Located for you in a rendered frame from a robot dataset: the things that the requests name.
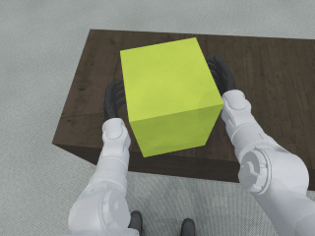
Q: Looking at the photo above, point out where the right robot upper arm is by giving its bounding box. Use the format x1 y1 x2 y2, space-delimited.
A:
238 148 315 236

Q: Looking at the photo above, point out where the robot left hand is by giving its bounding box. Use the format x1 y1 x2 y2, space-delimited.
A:
103 80 127 121

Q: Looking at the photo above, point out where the carton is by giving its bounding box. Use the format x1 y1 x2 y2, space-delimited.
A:
120 37 224 157

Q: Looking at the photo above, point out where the robot left foot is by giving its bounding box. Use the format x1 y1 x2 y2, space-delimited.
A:
128 210 143 236

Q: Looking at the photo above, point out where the pedestal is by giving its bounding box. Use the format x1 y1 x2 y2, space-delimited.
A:
52 29 315 191

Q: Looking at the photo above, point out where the robot left shin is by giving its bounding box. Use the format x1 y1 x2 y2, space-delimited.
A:
125 228 139 235

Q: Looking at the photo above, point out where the left robot upper arm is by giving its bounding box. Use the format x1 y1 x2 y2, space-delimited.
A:
58 188 131 236

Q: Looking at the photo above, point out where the right robot forearm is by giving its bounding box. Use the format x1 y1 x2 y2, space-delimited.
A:
221 89 309 188

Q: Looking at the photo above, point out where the robot right hand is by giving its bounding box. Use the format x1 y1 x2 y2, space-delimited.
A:
205 55 237 96

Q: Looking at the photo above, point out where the left robot forearm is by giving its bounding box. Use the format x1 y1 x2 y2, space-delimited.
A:
68 118 131 226

